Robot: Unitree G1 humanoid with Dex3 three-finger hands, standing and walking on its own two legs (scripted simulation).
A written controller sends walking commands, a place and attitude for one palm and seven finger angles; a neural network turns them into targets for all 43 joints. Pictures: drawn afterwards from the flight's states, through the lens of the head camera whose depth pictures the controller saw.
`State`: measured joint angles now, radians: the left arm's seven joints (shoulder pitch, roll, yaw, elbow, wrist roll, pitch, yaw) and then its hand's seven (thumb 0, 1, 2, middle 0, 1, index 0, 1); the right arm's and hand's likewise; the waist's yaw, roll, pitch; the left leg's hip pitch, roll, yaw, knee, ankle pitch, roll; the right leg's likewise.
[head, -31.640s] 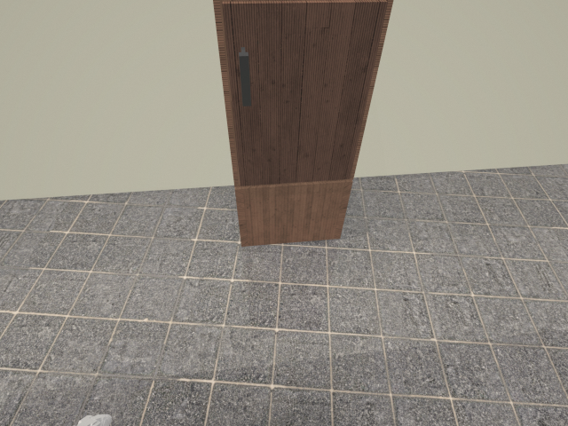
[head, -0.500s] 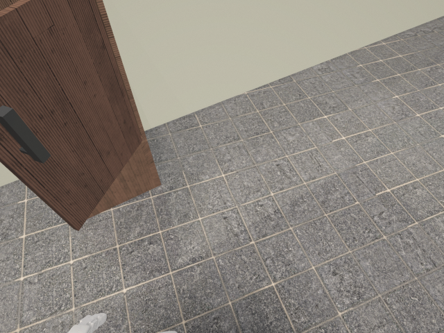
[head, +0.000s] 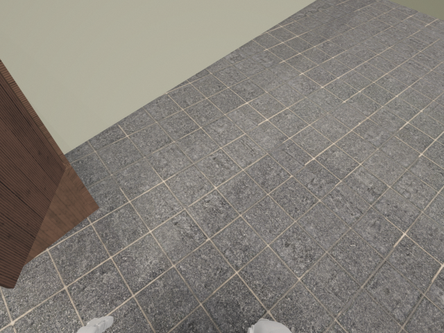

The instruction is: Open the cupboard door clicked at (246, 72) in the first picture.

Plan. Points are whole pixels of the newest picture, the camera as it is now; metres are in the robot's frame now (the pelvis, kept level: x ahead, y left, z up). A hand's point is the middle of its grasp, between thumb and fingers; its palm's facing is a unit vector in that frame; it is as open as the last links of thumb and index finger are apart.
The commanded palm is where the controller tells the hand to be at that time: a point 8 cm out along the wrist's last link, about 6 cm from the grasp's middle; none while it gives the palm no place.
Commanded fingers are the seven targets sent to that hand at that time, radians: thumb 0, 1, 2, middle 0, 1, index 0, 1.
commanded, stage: walk to a spot facing it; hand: left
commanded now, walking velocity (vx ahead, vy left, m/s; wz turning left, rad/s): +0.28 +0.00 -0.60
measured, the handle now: out of the picture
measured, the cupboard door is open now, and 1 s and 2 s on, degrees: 40 40 40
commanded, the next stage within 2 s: turn to face it in 1.46 s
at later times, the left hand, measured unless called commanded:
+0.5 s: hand (135, 311) +0.17 +0.19 -0.20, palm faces -0.25 -0.95 -0.16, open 7.4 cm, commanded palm none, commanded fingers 0.00 0.90 0.90 -0.20 -0.30 -0.20 -0.30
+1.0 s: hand (241, 190) +0.48 -0.04 -0.16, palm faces -0.54 -0.82 -0.20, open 7.4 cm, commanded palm none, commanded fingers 0.00 0.90 0.90 -0.20 -0.30 -0.20 -0.30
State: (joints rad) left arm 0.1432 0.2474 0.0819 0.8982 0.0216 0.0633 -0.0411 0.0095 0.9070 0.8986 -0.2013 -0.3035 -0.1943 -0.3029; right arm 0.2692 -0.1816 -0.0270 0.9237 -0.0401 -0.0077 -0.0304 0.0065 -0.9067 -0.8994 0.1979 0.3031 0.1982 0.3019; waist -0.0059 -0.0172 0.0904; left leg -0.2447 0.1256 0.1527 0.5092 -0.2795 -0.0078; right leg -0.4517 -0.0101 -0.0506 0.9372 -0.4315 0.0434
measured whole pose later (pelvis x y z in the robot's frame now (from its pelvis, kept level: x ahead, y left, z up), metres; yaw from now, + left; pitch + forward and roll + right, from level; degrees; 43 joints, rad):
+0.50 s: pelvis +0.12 +0.00 -0.02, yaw -19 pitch +0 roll -1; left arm 0.33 0.23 0.08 1.01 0.02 0.02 -0.04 0.01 0.90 0.90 -0.20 -0.30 -0.20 -0.30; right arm 0.19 -0.21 -0.04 0.88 -0.04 -0.07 0.00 0.01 -0.91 -0.90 0.20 0.30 0.20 0.30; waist 0.01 -0.04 0.05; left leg -0.38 0.09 0.11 0.64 -0.25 0.01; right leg -0.31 0.02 0.06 0.93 -0.49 -0.03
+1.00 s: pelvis +0.27 -0.12 -0.01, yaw -31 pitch +0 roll +0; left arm 0.11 0.19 0.06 0.94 0.02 -0.06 -0.01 0.00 0.91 0.90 -0.20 -0.30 -0.19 -0.30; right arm 0.36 -0.17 -0.05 1.08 -0.03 -0.01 0.00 0.01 -0.91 -0.90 0.20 0.30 0.19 0.30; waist -0.06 0.00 0.10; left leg -0.43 0.14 0.08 1.15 -0.41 -0.05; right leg -0.30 0.01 -0.09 0.56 -0.26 -0.06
